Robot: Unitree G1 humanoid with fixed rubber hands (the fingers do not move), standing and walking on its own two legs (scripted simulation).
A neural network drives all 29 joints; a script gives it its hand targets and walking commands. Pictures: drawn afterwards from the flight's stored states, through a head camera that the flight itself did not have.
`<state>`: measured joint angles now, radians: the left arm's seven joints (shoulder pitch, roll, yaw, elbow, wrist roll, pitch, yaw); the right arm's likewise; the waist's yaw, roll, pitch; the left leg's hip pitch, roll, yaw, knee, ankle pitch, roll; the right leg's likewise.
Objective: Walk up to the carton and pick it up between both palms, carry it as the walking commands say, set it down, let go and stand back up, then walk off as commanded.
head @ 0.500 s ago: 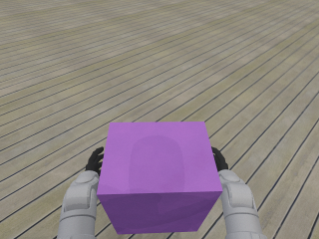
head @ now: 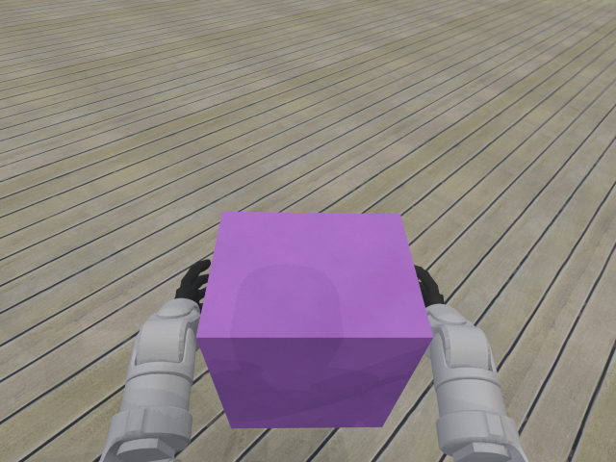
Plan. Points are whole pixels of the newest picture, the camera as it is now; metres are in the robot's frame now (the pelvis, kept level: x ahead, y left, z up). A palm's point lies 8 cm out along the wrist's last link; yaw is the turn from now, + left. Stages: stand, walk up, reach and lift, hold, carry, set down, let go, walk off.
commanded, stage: reach and lift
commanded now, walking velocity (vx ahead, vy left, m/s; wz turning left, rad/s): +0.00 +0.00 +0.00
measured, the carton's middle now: (309, 329) +0.30 -0.01 +0.00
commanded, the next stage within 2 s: hold in 0.70 s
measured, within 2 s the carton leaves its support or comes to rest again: neither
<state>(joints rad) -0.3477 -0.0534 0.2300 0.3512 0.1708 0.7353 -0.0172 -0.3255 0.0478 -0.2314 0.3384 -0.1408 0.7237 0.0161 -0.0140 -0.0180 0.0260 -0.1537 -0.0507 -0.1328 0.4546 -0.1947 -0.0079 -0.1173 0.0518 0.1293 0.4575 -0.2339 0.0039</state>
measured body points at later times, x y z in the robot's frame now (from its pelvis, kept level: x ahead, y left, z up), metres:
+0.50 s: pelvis +0.01 +0.00 +0.00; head -0.03 +0.00 +0.45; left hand +0.31 +0.16 +0.03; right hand +0.30 -0.17 +0.03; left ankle +0.04 +0.12 -0.74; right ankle +0.02 -0.12 -0.74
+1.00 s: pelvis +0.01 -0.01 +0.00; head -0.03 +0.00 +0.45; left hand +0.29 +0.17 +0.03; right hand +0.29 -0.17 +0.03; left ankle +0.04 +0.12 -0.74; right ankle +0.02 -0.12 -0.74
